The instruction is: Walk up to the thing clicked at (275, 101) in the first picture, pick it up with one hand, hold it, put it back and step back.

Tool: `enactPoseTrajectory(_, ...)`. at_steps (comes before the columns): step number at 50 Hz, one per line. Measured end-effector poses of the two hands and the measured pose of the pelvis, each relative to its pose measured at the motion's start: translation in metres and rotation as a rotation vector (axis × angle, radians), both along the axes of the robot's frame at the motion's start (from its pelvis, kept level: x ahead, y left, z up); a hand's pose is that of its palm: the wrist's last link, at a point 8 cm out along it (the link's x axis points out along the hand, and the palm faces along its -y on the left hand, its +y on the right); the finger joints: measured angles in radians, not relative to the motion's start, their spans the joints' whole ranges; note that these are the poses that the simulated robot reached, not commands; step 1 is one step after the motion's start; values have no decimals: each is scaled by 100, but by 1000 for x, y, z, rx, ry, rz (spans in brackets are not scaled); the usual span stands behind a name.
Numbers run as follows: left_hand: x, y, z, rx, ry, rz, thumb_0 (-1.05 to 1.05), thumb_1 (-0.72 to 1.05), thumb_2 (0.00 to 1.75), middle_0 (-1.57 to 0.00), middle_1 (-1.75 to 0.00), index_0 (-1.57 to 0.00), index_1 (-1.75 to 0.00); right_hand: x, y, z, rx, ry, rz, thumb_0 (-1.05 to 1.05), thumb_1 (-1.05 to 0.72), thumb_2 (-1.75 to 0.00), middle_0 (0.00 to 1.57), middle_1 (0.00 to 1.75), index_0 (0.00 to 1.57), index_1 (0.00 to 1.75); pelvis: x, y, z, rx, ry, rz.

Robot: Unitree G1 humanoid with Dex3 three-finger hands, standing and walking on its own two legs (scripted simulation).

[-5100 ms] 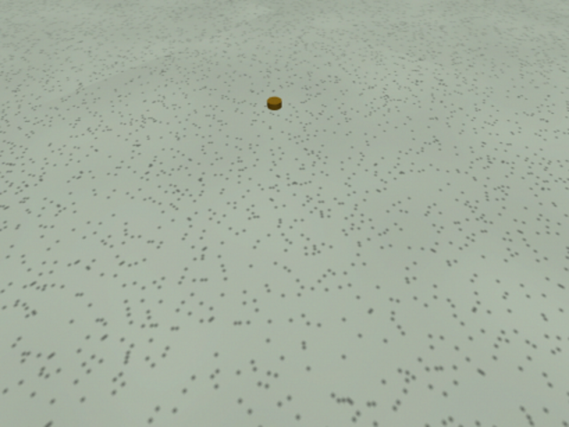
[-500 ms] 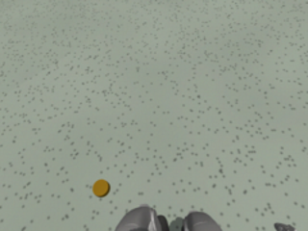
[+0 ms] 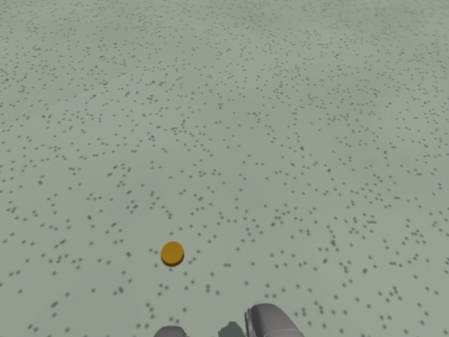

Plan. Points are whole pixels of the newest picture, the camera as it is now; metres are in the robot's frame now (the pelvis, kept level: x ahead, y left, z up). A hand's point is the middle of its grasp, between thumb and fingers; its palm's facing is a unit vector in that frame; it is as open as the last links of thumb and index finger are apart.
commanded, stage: walk up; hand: left
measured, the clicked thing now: (172, 254) +0.51 +0.18 -0.71
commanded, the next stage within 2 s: none
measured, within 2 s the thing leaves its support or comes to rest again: neither
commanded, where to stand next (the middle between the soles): +0.10 -0.03 m, yaw -3 degrees
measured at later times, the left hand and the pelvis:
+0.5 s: hand out of the picture +0.10 +0.21 -0.11, palm faces -0.10 -0.90 -0.42, open 7.4 cm; pelvis +0.00 -0.06 +0.01, yaw -5 degrees
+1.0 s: hand out of the picture +0.14 +0.22 -0.13, palm faces -0.07 -0.91 -0.41, open 7.4 cm; pelvis +0.03 -0.04 +0.01, yaw -3 degrees
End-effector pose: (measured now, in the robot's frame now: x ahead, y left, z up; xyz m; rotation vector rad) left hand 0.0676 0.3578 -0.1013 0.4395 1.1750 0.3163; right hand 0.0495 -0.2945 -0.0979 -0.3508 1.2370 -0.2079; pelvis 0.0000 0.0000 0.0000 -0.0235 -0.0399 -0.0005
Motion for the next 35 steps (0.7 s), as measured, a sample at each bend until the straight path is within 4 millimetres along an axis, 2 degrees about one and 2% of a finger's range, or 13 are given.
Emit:
enactPoseTrajectory(4,-23,-12,-6,-81,95,-26,1,91,90,-20,-30,-20,-30,-23,0,11,-39,-3,-16,1,-90,-90,21,30,21,30,-5,10,8,10,17,-34)
enactPoseTrajectory(8,-26,-24,-9,-122,146,-76,1,90,90,-20,-30,-21,-30,-46,-19,22,-103,-26,-59,1,-90,-90,21,30,21,30,-9,9,9,20,15,-74)
enactPoseTrajectory(14,9,-50,-2,-131,73,-147,1,90,90,-20,-30,-21,-30,-84,-64,35,-164,-14,-115,1,-90,-90,21,30,21,30,-12,-16,10,16,-1,-108)
enactPoseTrajectory(18,33,-75,7,-103,-34,-178,1,91,90,-20,-30,-21,-30,-96,-100,25,-165,16,-131,1,-90,-90,21,30,20,30,-12,-44,3,2,-13,-103)
enactPoseTrajectory(21,33,-91,13,-84,-73,-177,0,91,90,-20,-30,-21,-30,-87,-114,13,-152,28,-151,1,-91,-90,20,30,20,30,-10,-56,2,6,-17,-99)
enactPoseTrajectory(25,24,-103,28,-78,-48,-150,0,90,90,-20,-30,-21,-30,-55,-114,8,-94,-16,-122,1,-91,-90,20,30,20,30,-2,-60,12,9,-18,-94)
enactPoseTrajectory(30,21,-101,38,-47,-18,-120,0,90,90,-21,-30,-21,-30,-22,-100,-2,-27,-24,-87,1,-91,-90,20,30,20,30,13,-60,17,15,-11,-89)
enactPoseTrajectory(35,35,-88,29,-35,-7,-100,1,90,90,-21,-30,-21,-30,5,-78,-12,17,0,-62,1,-91,-90,20,30,20,30,28,-54,11,22,2,-67)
